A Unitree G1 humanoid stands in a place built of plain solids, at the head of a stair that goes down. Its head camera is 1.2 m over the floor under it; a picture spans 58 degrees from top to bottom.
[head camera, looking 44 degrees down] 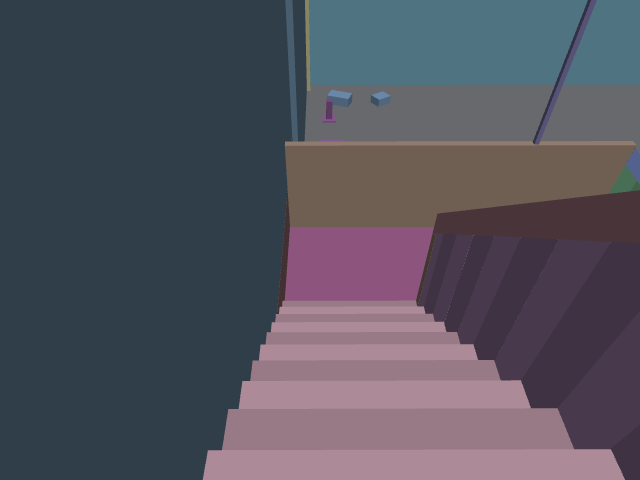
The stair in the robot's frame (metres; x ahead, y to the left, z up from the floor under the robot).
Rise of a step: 0.20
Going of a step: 0.22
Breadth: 1.25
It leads straight ahead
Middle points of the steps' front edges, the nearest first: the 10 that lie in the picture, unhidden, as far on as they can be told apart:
0.52 -0.28 -0.20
0.74 -0.28 -0.40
0.96 -0.28 -0.61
1.19 -0.28 -0.81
1.41 -0.28 -1.01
1.63 -0.28 -1.22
1.86 -0.28 -1.42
2.08 -0.28 -1.62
2.30 -0.28 -1.83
2.52 -0.27 -2.03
